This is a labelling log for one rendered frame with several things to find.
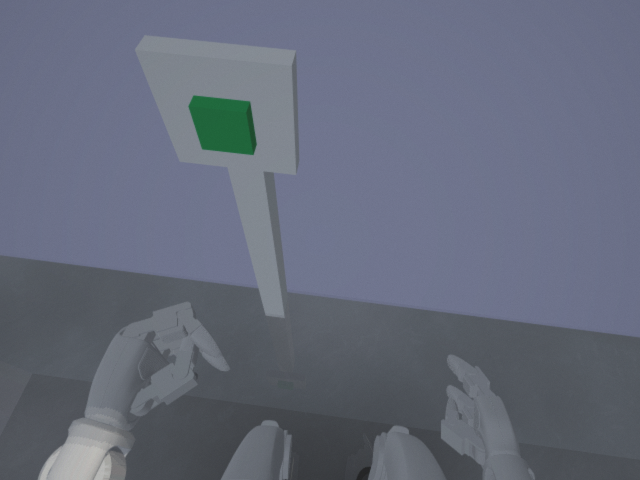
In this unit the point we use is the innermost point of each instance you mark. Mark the robot right thigh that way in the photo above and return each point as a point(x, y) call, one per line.
point(400, 456)

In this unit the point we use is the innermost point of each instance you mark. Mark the panel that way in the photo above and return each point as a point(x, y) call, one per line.
point(178, 69)

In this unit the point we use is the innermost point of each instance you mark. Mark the left robot forearm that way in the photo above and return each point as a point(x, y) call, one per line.
point(93, 451)

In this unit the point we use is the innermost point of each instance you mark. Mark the button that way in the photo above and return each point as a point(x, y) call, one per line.
point(224, 125)

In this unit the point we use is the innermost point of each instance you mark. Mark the robot left thigh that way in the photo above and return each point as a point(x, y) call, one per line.
point(264, 454)

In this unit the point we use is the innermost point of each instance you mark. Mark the robot thigh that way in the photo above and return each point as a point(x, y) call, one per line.
point(264, 454)
point(400, 456)

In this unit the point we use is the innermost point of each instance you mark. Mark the robot left hand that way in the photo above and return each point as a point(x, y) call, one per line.
point(118, 396)

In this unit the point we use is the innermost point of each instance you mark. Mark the right robot forearm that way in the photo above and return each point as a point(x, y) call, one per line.
point(507, 467)

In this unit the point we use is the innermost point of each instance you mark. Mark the robot right hand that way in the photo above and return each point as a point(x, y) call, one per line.
point(486, 428)

